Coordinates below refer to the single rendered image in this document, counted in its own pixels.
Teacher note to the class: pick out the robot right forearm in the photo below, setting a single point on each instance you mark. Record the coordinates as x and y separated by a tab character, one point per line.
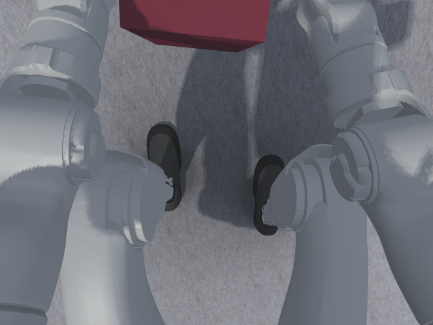
351	56

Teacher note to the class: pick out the right robot thigh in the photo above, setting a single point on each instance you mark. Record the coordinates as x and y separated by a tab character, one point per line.
329	282

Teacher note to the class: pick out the left robot thigh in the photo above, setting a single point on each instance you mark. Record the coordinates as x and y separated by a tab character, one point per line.
103	275

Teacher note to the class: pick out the carton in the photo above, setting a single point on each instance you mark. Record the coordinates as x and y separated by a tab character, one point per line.
222	25

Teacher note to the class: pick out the robot thigh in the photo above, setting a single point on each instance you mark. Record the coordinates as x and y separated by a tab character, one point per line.
329	282
103	275

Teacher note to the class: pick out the robot left forearm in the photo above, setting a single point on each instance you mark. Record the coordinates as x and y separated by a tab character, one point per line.
62	52

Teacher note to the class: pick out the robot right upper arm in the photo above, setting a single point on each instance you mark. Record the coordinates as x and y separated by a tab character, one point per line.
387	166

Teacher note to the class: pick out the robot left upper arm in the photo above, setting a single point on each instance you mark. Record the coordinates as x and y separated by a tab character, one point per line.
48	148

